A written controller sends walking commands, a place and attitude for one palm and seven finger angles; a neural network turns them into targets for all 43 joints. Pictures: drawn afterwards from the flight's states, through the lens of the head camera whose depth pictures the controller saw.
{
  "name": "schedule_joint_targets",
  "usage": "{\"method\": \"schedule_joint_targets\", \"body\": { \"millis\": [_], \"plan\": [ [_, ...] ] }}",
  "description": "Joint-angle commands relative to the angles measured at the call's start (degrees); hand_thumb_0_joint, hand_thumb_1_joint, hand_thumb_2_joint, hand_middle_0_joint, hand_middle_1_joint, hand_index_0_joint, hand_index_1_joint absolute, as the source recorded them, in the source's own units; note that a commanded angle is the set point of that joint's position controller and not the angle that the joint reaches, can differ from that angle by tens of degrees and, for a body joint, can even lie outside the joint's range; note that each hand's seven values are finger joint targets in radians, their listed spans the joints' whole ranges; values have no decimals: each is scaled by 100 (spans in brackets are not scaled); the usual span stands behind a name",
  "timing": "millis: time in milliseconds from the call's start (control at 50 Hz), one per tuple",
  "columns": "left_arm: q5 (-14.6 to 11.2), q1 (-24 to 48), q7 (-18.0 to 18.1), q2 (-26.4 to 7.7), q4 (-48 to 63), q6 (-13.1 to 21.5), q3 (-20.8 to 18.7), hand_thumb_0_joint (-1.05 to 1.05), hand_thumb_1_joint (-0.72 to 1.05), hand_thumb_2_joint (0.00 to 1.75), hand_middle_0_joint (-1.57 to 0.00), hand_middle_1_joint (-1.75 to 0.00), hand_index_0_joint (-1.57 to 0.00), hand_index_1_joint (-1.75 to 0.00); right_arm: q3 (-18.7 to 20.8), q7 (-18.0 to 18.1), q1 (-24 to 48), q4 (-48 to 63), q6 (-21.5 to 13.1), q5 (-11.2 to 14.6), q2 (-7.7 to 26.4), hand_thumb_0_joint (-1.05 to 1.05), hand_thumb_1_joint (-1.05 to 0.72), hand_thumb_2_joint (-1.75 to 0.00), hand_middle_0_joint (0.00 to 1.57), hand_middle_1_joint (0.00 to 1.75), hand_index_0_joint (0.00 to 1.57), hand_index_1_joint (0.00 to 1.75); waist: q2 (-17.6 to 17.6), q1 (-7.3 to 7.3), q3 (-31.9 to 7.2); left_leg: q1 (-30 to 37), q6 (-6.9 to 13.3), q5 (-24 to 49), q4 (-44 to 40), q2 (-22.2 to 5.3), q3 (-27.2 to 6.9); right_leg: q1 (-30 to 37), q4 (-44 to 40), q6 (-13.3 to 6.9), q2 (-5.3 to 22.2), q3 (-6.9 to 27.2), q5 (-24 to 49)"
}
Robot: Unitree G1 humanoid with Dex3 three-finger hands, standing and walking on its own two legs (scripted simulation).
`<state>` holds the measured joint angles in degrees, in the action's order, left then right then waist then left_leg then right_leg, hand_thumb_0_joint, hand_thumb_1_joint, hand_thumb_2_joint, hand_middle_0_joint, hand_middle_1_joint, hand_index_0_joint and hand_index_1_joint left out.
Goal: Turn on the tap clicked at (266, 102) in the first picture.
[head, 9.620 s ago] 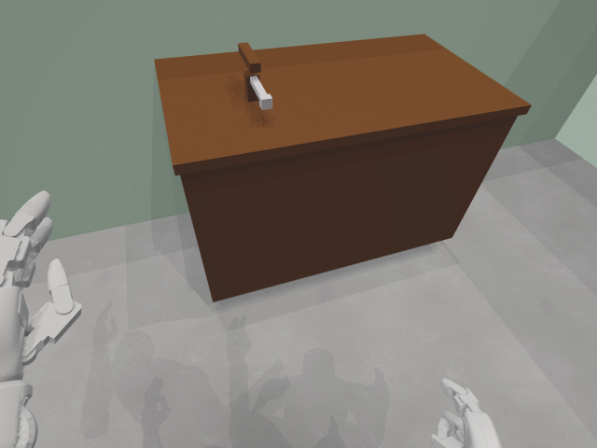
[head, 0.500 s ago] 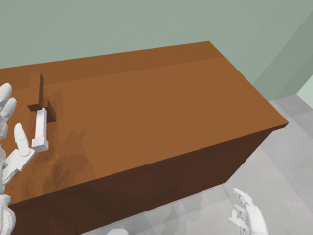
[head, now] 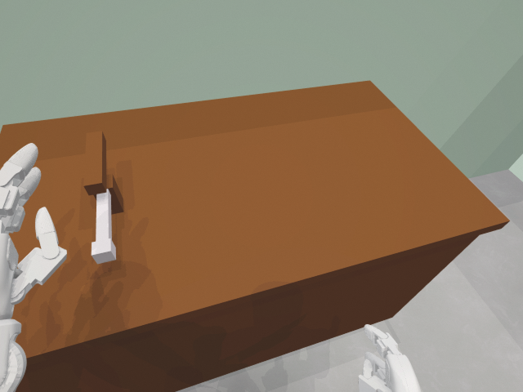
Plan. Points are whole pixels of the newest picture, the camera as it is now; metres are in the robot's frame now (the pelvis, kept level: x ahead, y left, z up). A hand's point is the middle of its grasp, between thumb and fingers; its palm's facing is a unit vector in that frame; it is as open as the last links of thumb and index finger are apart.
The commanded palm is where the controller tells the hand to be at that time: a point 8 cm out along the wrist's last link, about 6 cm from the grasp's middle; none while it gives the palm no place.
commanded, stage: come to a stop and stand still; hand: left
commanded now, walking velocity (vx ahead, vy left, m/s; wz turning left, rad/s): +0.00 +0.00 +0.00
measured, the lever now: (104, 251) +0.30 +0.28 +0.02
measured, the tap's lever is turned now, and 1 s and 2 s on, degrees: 0 0 0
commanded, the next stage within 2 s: look again from close up in 0.10 s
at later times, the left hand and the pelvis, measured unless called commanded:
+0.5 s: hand (75, 245) +0.24 +0.25 +0.14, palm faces +0.27 -0.87 -0.42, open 7.4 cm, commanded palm +0.18 +0.29 +0.17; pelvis +0.02 +0.01 +0.00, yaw -2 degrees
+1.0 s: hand (77, 271) +0.20 +0.22 +0.16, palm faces +0.30 -0.84 -0.44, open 7.4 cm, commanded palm +0.14 +0.26 +0.17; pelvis -0.03 -0.02 -0.01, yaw -2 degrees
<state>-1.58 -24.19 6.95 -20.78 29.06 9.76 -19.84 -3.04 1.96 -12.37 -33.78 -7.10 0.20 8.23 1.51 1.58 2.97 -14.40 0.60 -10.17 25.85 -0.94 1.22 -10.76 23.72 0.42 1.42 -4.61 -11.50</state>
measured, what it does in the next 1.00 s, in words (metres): stands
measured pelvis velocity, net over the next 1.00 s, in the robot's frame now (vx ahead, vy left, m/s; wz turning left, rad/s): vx -0.03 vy -0.02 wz -0.03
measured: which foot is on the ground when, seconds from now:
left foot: down 0.00-1.00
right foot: down 0.00-1.00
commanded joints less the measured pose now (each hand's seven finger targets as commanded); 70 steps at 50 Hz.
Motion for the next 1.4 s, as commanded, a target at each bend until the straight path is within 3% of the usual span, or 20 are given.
{"method": "schedule_joint_targets", "body": {
  "millis": [0,100,120,140,160,260,340,500,600,700,940,1040,1100,1160,1200,1280,1300,1320,1340,1380],
  "plan": [
    [-64,378,89,-807,1051,308,-592,0,90,90,-20,-30,-20,-30,407,110,565,945,-280,12,923,0,-90,-90,20,30,20,30,-585,-85,-793,-264,4,-507,-799,-389,-517,696,-342,-109,93,461,405],
    [-72,387,79,-725,1044,239,-442,0,90,90,-20,-30,-20,-30,438,105,589,937,-245,34,975,0,-90,-90,20,30,20,30,-562,-90,-832,-76,-18,-14,-742,-381,-493,627,-327,-102,81,424,620],
    [814,6183,40,-5317,2162,884,-3678,0,90,90,-20,-30,-20,-30,503,90,94,865,-458,-265,1245,0,-90,-90,20,30,20,30,69,107,99,-820,129,364,266,-475,-100,-401,-814,-13,556,832,756],
    [228,2787,-196,-1687,-1174,654,-1297,0,90,90,-20,-30,-20,-30,285,86,308,379,-424,-53,509,0,-90,-90,20,30,20,30,226,-59,-1005,247,86,422,116,13,-137,-369,-517,-392,702,833,609],
    [-37,1728,-102,-1307,-213,573,-1134,0,90,90,-20,-30,-20,-30,565,13,518,801,-375,56,907,0,-90,-90,20,30,20,30,-701,112,-1034,656,8,671,-76,-141,-119,-110,-298,-412,460,884,954],
    [-152,250,-167,-603,544,662,-229,0,90,90,-20,-30,-20,-30,531,-167,636,913,-490,135,967,0,-90,-90,20,30,20,30,-504,105,-1141,477,61,598,-240,-291,-217,280,-231,-182,359,696,610],
    [-134,101,-85,-1248,782,687,-862,0,90,90,-20,-30,-20,-30,507,-60,627,1019,-426,62,1024,0,-90,-90,20,30,20,30,407,79,-725,38,12,-237,-322,-207,-275,81,-566,-151,336,654,-58],
    [-150,718,-65,-1320,1451,878,-1002,0,90,90,-20,-30,-20,-30,469,101,548,1018,-490,19,1001,0,-90,-90,20,30,20,30,-993,-4,-1122,412,109,870,-395,-396,-391,469,-92,-132,209,411,973],
    [-69,446,-75,-923,1539,797,-560,0,90,90,-20,-30,-20,-30,506,-1,408,944,-580,-1,1038,0,-90,-90,20,30,20,30,-837,-16,-1309,888,-18,2418,-194,-576,-441,341,55,-101,103,262,1405],
    [-75,384,-136,-941,1171,737,-694,0,90,90,-20,-30,-20,-30,528,-81,396,1010,-440,-31,983,0,-90,-90,20,30,20,30,-997,11,-868,578,-23,2812,-476,-1112,-694,-95,431,-84,8,177,1],
    [-286,118,-365,-1183,1827,1007,-1073,0,90,90,-20,-30,-20,-30,610,-43,386,1299,-519,-36,924,0,-90,-90,20,30,20,30,-444,26,-1163,-176,15,261,537,-664,-236,-188,44,-415,454,717,1434],
    [-329,126,-313,-1391,1697,1162,-1288,0,90,90,-20,-30,-20,-30,680,95,248,996,-652,-55,840,0,-90,-90,20,30,20,30,430,-50,-1126,331,-123,-1012,1431,51,139,-1347,-846,-794,1226,1237,27],
    [-335,-28,-283,-1377,1521,1102,-1345,0,90,90,-20,-30,-20,-30,655,151,365,905,-633,-103,838,0,-90,-90,20,30,20,30,74,-82,-1005,299,-3,-817,523,-273,-158,-1359,-376,-565,839,864,-181],
    [-374,-199,-285,-1289,1326,1048,-1331,0,90,90,-20,-30,-20,-30,588,189,645,1032,-615,-35,992,0,-90,-90,20,30,20,30,-1323,-47,-878,-854,569,-1210,-1095,-1704,-1812,-542,1409,0,-41,429,-899],
    [-306,86,-344,-1255,1262,1025,-1335,0,90,90,-20,-30,-20,-30,693,109,434,1064,-537,-34,1064,0,-90,-90,20,30,20,30,-1354,-21,-724,-1866,784,-2446,-1389,-1924,-1704,133,2173,-8,-181,537,-1398],
    [-190,81,-431,-1225,1369,882,-1135,0,90,90,-20,-30,-20,-30,819,-137,175,1199,-436,62,1144,0,-90,-90,20,30,20,30,-1009,34,-681,-1295,237,-2110,420,-943,-535,266,181,-222,14,487,-1019],
    [-180,102,-445,-1388,1583,853,-1199,0,90,90,-20,-30,-20,-30,862,-161,119,1233,-456,82,1100,0,-90,-90,20,30,20,30,-259,39,-615,-1101,48,-2033,1729,-372,-123,-108,-481,-500,377,842,-861],
    [-192,168,-420,-1378,1538,772,-1077,0,90,90,-20,-30,-20,-30,830,-148,136,1178,-436,136,1047,0,-90,-90,20,30,20,30,949,42,-636,-1096,-183,-1990,3683,364,405,-834,-1056,-1046,1210,1958,-1780],
    [-255,340,-342,-1316,1660,643,-994,0,90,90,-20,-30,-20,-30,804,-105,325,1187,-486,175,1061,0,-90,-90,20,30,20,30,1255,74,-604,-1069,-193,-2001,4875,389,-21,-1524,-1586,-1435,1962,2803,-2482],
    [-193,242,-189,-1192,1485,466,-901,0,90,90,-20,-30,-20,-30,654,-97,261,929,-447,114,972,0,-90,-90,20,30,20,30,636,-152,-531,-896,-116,-1758,4745,12,-360,-1800,-1231,-1404,1866,2440,-2577]
  ]
}}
